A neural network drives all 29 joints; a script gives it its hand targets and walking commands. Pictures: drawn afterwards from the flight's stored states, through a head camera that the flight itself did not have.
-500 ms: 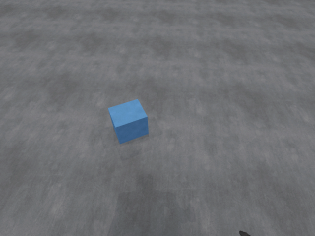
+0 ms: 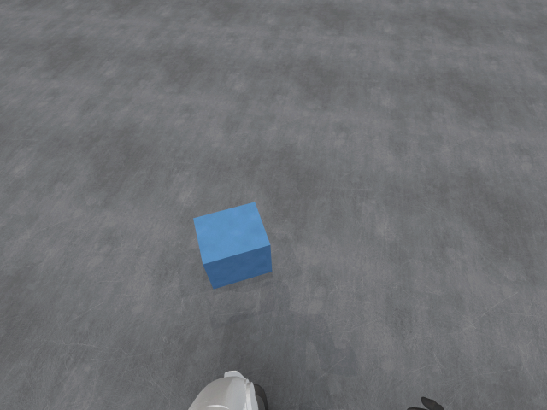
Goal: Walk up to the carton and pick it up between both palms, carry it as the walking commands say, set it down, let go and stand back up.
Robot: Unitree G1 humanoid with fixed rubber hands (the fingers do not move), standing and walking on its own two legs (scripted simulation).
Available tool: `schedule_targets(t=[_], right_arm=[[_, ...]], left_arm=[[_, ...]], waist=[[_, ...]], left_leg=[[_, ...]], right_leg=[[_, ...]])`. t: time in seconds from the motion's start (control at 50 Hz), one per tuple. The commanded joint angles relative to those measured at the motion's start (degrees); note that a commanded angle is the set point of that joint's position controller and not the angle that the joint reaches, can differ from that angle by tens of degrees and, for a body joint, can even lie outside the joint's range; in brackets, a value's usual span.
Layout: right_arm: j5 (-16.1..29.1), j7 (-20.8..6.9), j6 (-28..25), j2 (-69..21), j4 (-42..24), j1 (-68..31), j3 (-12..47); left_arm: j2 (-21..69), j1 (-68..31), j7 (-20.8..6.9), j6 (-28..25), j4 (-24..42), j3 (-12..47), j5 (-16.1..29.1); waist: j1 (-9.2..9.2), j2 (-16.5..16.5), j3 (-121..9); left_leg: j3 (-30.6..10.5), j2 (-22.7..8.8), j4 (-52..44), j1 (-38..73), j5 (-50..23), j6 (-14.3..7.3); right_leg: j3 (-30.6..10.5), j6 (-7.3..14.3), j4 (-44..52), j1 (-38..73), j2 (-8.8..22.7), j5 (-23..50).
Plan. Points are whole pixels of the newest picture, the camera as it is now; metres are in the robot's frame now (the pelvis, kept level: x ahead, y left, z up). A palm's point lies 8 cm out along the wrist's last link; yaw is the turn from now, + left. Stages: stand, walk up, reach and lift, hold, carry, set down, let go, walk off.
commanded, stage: walk up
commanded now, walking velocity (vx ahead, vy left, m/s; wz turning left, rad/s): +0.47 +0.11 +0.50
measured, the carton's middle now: (234, 245) +0.72 +0.20 -0.61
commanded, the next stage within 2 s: none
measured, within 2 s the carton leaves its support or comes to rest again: neither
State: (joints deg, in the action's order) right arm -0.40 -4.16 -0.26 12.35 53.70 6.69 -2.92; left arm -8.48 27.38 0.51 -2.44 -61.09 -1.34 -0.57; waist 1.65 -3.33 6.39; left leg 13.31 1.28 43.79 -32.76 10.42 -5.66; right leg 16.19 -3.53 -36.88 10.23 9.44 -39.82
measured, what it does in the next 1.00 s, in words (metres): walks ahead: right foot, then left foot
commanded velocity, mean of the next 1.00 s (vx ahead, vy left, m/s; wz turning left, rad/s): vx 0.21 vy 0.17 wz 0.21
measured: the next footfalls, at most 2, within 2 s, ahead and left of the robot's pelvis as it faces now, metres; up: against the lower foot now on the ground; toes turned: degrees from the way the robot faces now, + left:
right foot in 0.26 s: +0.24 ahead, -0.14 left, +0.00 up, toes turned -3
left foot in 0.72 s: +0.39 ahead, +0.17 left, +0.00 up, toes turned +22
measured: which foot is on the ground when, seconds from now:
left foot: down 0.00-0.28, up 0.30-0.70, down 0.72-1.00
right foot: down 0.00-0.00, up 0.02-0.24, down 0.26-0.72, up 0.74-1.00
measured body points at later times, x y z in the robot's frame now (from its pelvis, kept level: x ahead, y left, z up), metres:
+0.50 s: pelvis +0.22 -0.03 +0.05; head +0.26 -0.08 +0.50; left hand +0.26 +0.22 -0.07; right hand +0.32 -0.26 -0.13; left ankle +0.20 +0.13 -0.60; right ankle +0.20 -0.14 -0.68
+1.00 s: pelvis +0.33 +0.06 +0.03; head +0.37 +0.05 +0.48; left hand +0.32 +0.31 -0.12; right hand +0.50 -0.13 -0.12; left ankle +0.36 +0.16 -0.68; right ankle +0.35 -0.03 -0.67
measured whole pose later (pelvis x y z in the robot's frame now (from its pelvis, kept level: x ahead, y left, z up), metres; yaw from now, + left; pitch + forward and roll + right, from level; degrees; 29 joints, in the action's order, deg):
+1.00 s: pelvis +0.33 +0.06 +0.03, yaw +11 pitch -1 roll +3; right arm -1.7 1.0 3.4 8.8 56.7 3.2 -2.6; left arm -11.2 10.2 2.5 2.9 -58.6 -2.7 -0.5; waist 3.1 -1.7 5.6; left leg 12.6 -0.1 39.0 -20.3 17.3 -3.5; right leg 7.4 -0.8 -53.7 -23.4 7.6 -28.8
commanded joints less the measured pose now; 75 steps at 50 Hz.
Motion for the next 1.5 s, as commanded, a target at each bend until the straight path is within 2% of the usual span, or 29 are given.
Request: schedule_targets(t=[0.0, 0.04, 0.14, 0.2, 0.22, 0.24, 0.26, 0.3, 0.38, 0.6, 0.64, 0.66, 0.68, 0.7, 0.72, 0.82, 0.94, 0.98, 1.0, 1.02, 1.06, 1.1, 1.18, 1.32, 1.38, 1.42, 1.44, 1.46, 1.48], right_arm=[[-0.9, 3.5, -1.1, 15.5, 3.6, 26.6, -4.1], [-1.6, 4.8, -1.0, 11.5, 1.7, 20.8, -2.3], [-0.8, 5.3, -1.9, 8.7, -3.0, 7.6, -1.7], [-1.1, 4.0, -0.6, 7.6, -1.0, 2.1, -2.3], [-0.9, 3.5, -0.5, 6.1, -1.3, 2.0, -2.0], [-0.8, 3.3, -1.2, 3.5, -3.0, 4.4, -0.7], [-0.5, 2.9, 0.5, 5.1, -4.7, 7.0, -0.6], [-1.0, 2.0, 1.0, 6.7, -4.4, 1.5, -2.2], [-0.5, 1.9, 1.8, 5.0, -2.7, -0.5, -0.4], [0.4, -0.3, 2.1, 3.9, 0.3, 0.0, 1.4], [0.3, 0.4, 1.4, 5.7, 2.4, 4.2, 0.6], [0.0, 1.2, 1.0, 9.7, 4.5, 12.2, -1.7], [-1.1, 2.6, 0.4, 14.7, 4.6, 17.8, -3.3], [-0.9, 3.4, 0.2, 16.4, 4.1, 17.6, -3.4], [-1.2, 4.4, -0.3, 14.2, 3.5, 17.0, -2.4], [-0.8, 5.7, 1.5, 6.4, -0.8, -1.1, -1.5], [-1.6, 5.5, 3.9, 8.1, 0.9, -0.6, -2.6], [-1.3, 5.0, 4.8, 8.3, 0.1, -3.1, -2.5], [-0.5, 5.1, 5.0, 7.1, -0.2, -3.1, -2.4], [-0.5, 4.8, 5.3, 3.5, -1.7, -1.5, -1.1], [-1.0, 4.7, 7.5, 7.3, -2.8, -2.4, -2.2], [-0.4, 3.3, 7.0, 5.9, -3.0, -4.0, -2.1], [0.1, 3.1, 6.5, 5.0, -1.8, -2.6, -1.1], [-0.5, 2.4, 4.6, 3.8, -1.0, -2.1, 1.0], [0.1, 3.3, 2.9, 3.8, 2.1, 4.2, 1.1], [0.0, 4.1, 1.7, 9.1, 5.9, 11.1, -1.0], [-0.9, 4.6, 1.1, 12.9, 6.6, 10.7, -1.8], [-1.2, 4.6, 1.1, 13.7, 7.2, 11.7, -1.9], [-1.4, 5.0, 0.9, 11.9, 7.3, 9.1, -1.3]], left_arm=[[-10.5, -10.9, 0.6, -3.8, 11.7, -3.1, 2.5], [-9.1, -15.4, 0.7, -3.8, 11.1, -2.5, 0.4], [-6.5, -11.8, 0.0, -0.9, 10.2, -1.5, -1.1], [-6.4, -5.8, 1.4, -0.4, 5.1, -1.0, -0.5], [-8.4, 0.0, 1.9, -0.3, 2.3, -2.3, -0.9], [-14.7, 2.2, 2.4, 0.2, 1.9, -3.5, -1.5], [-20.4, 2.6, 3.3, 1.1, 3.8, -4.6, -1.4], [-18.6, -3.5, 3.9, 1.3, 5.7, -3.8, -1.5], [-13.8, -5.2, 3.2, 0.6, 6.2, -3.6, -0.7], [-14.9, -6.0, 1.1, -0.2, 5.4, -4.2, -1.1], [-15.0, -7.3, 0.9, -0.2, 5.2, -4.2, -0.8], [-12.1, -6.8, 1.0, -0.7, 6.5, -3.6, -0.2], [-9.6, -6.7, 1.5, -0.6, 7.7, -3.3, 0.6], [-9.0, -5.2, 2.5, 0.4, 6.9, -3.3, 0.8], [-9.7, -8.5, 2.4, 1.3, 8.2, -3.6, 0.8], [-7.7, -4.3, 1.3, 4.8, 4.0, -2.8, -0.4], [-7.8, -7.5, 3.0, 5.0, 3.1, -2.0, 0.1], [-7.8, -4.2, 3.8, 4.8, 1.3, -2.3, 0.1], [-11.5, -1.9, 4.0, 4.2, 1.0, -2.6, -0.2], [-18.6, -3.1, 4.2, 4.4, 2.9, -4.7, -0.9], [-19.7, -9.0, 4.1, 4.5, 5.5, -4.5, -1.2], [-15.7, -11.4, 4.3, 4.1, 6.2, -3.2, -1.7], [-13.1, -13.2, 3.1, 3.4, 7.0, -3.5, -1.5], [-14.7, -12.6, 1.6, 2.3, 6.1, -4.9, -1.7], [-15.9, -16.1, 1.1, 3.1, 6.1, -5.6, -1.5], [-13.2, -15.8, 0.7, 2.9, 6.9, -4.1, -0.7], [-8.4, -17.3, 0.7, 3.3, 8.2, -2.4, -0.2], [-7.3, -18.9, 1.0, 4.4, 7.8, -2.1, -0.5], [-7.2, -19.1, 1.2, 5.4, 6.7, -2.5, -0.5]], waist=[[-11.69, 16.8, -23.3], [-9.77, 7.0, -19.6], [-2.38, 4.6, -11.4], [3.69, 4.2, -11.2], [6.41, -4.5, -14.3], [7.78, -23.3, -16.2], [6.12, -21.1, -15.9], [3.38, -9.9, -5.7], [3.31, -9.0, -1.9], [-0.71, -11.9, -2.1], [-3.06, -8.3, -7.8], [-5.6, 0.3, -14.7], [-7.55, 18.9, -18.1], [-6.18, 21.4, -22.7], [-5.49, 13.5, -23.8], [1.02, 13.4, -14.5], [0.91, 17.8, -7.0], [3.87, 6.8, -9.4], [4.98, 1.8, -8.3], [4.56, -22.8, -6.6], [1.45, -11.6, -5.1], [0.6, -9.0, -3.3], [0.94, -12.5, -7.5], [2.04, -13.7, -15.2], [-1.55, -14.2, -14.3], [-3.9, 1.3, -18.5], [-3.81, 19.0, -17.8], [-4.96, 21.4, -16.5], [-3.97, 15.4, -14.2]], left_leg=[[-46.2, -23.9, -18.7, 51.9, -26.0, -16.7], [-40.5, -22.3, -15.7, 45.1, -27.8, -15.0], [-31.4, -22.0, -21.3, 14.9, -17.4, -11.4], [-16.9, -10.3, -9.3, 3.0, -13.2, -2.8], [-11.3, -4.3, 1.5, 2.4, -7.3, -0.6], [-8.7, 0.4, 13.7, -7.5, 19.8, 2.8], [-12.8, 0.0, 25.0, -11.3, 25.0, 5.3], [-15.5, -4.7, 31.0, -15.7, 21.6, 7.3], [-11.7, -5.6, 24.6, -13.2, 16.9, 8.0], [-2.4, -2.6, -5.3, 10.3, 4.9, 7.4], [-0.7, -1.5, -14.2, 21.2, -1.5, 5.2], [-6.3, -3.6, -13.6, 33.5, -13.0, 2.7], [-25.0, -20.8, -16.5, 45.8, -47.6, -3.9], [-28.5, -29.5, -13.4, 48.8, -75.6, -9.4], [-24.4, -27.8, -13.7, 47.7, -78.0, -8.6], [-11.9, -18.3, -22.9, 15.1, -12.7, -4.5], [-14.4, -17.6, -20.9, 11.5, -9.6, -4.5], [-14.2, -16.2, -13.5, 11.9, -15.2, -1.6], [-10.8, -10.1, -3.5, 6.1, -10.2, 1.4], [-7.2, -2.6, 13.0, -5.8, 23.3, 6.5], [-15.3, -5.8, 29.6, -2.4, 23.6, 9.4], [-15.1, -5.8, 31.9, -6.4, 20.6, 9.0], [-10.9, -4.7, 25.5, -2.0, 14.6, 11.4], [-7.4, -2.4, 3.5, 7.2, 15.2, 9.9], [-5.0, -2.0, -14.0, 17.1, 7.6, 8.5], [-8.9, -6.9, -17.6, 31.1, -15.8, 5.0], [-24.0, -20.6, -19.6, 36.8, -37.2, 0.3], [-28.2, -24.5, -24.0, 32.5, -29.2, -3.9], [-26.4, -23.0, -26.0, 27.6, -19.2, -2.3]], right_leg=[[-16.3, 2.6, -50.3, -44.8, -7.3, 9.6], [-18.9, 3.2, -46.9, -48.9, -2.8, 7.9], [-19.2, 2.5, -28.8, -35.6, 0.5, 5.0], [-10.0, 2.4, 3.4, -15.2, -1.9, 23.4], [-11.7, 2.7, 10.5, -7.8, -0.2, 31.8], [-28.0, 5.9, 14.7, -2.3, 14.1, 43.6], [-43.5, 11.2, 18.9, -1.5, 24.2, 41.4], [-40.9, 15.8, 16.3, -6.9, 24.4, 51.3], [-22.1, 9.0, 12.9, -8.3, 16.3, 64.5], [-7.7, 6.1, 14.4, -18.6, 10.8, 65.5], [-4.3, 5.5, 5.1, -20.4, 7.6, 64.4], [-4.4, 4.0, -7.7, -25.2, 4.8, 64.5], [-4.5, 0.1, -29.0, -40.7, -3.4, 26.3], [-8.4, -0.2, -41.7, -43.2, -7.7, -2.0], [-12.4, -0.4, -43.6, -42.0, -3.9, -1.6], [-12.1, 2.1, -32.9, -31.5, -0.6, 11.7], [-10.3, 3.4, -12.9, -26.8, -0.8, 12.7], [-9.0, 4.5, 1.0, -21.6, -1.2, 22.3], [-15.4, 6.4, 10.0, -17.6, 5.7, 36.4], [-33.9, 11.5, 17.8, -14.1, 25.4, 61.5], [-31.7, 15.2, 16.9, -23.4, 25.2, 70.0], [-26.7, 12.8, 13.4, -20.5, 20.5, 72.6], [-15.5, 10.9, 13.6, -17.3, 14.7, 67.7], [-13.1, 10.7, 12.2, -11.4, 12.2, 54.6], [-10.6, 9.4, 6.5, -16.0, 9.6, 55.7], [-8.3, 6.1, -2.7, -25.6, 4.2, 45.8], [-7.5, 3.5, -9.8, -38.7, -4.0, 12.1], [-10.5, 2.6, -19.1, -40.8, -4.5, 0.2], [-15.4, 3.1, -22.6, -40.6, -3.5, 3.6]])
